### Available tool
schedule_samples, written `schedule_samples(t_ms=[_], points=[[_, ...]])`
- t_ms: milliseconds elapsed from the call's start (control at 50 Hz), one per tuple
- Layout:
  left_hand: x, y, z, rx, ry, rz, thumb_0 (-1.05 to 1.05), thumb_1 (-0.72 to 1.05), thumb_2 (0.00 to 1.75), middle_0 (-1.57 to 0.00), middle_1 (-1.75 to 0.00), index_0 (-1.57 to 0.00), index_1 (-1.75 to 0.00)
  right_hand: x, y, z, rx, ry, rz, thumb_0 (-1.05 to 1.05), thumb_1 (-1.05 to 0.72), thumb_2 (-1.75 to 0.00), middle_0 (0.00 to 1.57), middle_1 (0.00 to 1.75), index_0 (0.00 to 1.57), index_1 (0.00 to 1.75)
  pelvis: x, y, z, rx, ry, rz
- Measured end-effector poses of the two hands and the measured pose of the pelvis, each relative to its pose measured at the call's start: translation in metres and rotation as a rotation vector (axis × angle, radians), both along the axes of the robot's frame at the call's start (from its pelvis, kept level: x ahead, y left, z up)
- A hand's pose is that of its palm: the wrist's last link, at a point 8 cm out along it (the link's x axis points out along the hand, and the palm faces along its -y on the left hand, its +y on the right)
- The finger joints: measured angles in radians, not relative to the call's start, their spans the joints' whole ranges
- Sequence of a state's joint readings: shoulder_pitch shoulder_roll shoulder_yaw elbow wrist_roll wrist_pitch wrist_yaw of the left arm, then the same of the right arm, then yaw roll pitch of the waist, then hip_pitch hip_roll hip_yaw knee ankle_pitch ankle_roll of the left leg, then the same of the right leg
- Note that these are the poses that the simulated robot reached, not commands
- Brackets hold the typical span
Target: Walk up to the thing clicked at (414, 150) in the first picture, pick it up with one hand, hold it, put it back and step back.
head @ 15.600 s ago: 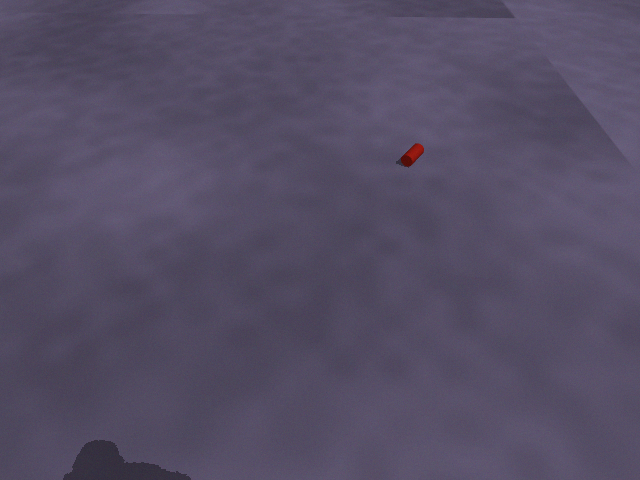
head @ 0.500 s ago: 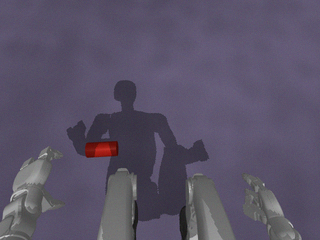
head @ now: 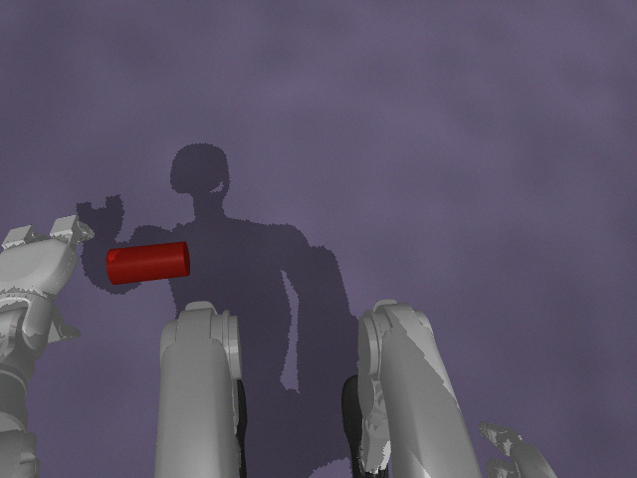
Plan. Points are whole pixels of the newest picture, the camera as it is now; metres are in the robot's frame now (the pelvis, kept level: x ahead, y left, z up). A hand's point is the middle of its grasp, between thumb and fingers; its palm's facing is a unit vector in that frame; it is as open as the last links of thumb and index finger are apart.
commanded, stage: rise first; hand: left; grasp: from above
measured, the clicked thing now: (150, 262) +0.44 +0.30 -0.35
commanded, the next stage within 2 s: none
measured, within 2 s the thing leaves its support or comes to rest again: neither
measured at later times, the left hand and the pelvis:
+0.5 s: hand (84, 279) +0.38 +0.34 -0.20, palm faces -0.44 -0.10 -0.89, open 14.0 cm; pelvis +0.01 +0.00 -0.04, yaw -1 degrees
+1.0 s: hand (99, 271) +0.39 +0.34 -0.23, palm faces -0.44 -0.11 -0.89, open 13.9 cm; pelvis +0.02 +0.00 -0.05, yaw -2 degrees
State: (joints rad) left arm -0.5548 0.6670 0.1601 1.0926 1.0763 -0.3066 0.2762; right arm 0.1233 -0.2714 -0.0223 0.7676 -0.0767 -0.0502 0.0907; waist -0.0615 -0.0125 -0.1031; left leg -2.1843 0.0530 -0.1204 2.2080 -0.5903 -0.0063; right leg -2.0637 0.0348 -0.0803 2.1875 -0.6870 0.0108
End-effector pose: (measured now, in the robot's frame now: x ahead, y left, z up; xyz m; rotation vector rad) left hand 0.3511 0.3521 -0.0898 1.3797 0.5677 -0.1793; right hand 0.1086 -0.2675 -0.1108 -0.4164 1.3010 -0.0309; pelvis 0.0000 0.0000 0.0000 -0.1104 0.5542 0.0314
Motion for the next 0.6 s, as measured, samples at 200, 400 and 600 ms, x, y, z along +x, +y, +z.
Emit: schedule_samples(t_ms=[200,400,600], points=[[0.017,-0.003,-0.027,0.044,-0.007,-0.052,0.0,-0.54,1.04,-0.09,-0.97,-0.07,-0.99,0.008,-0.001,-0.017,-0.017,0.011,0.026,0.0,-0.9,-0.9,0.2,0.3,0.2,0.3,0.003,0.001,-0.02,-0.007,0.003,-0.009],[0.026,-0.005,-0.045,0.071,-0.009,-0.082,0.0,-0.52,1.01,-0.11,-0.95,-0.1,-0.96,0.023,0.003,-0.036,-0.003,0.011,0.052,0.0,-0.91,-0.91,0.2,0.3,0.2,0.3,0.008,0.0,-0.034,-0.002,0.005,-0.019],[0.033,-0.008,-0.061,0.074,-0.021,-0.076,0.0,-0.5,0.98,-0.12,-0.95,-0.12,-0.96,0.022,0.004,-0.049,0.001,0.035,0.055,0.0,-0.91,-0.91,0.2,0.3,0.2,0.3,0.012,-0.001,-0.045,0.0,0.004,-0.028]])
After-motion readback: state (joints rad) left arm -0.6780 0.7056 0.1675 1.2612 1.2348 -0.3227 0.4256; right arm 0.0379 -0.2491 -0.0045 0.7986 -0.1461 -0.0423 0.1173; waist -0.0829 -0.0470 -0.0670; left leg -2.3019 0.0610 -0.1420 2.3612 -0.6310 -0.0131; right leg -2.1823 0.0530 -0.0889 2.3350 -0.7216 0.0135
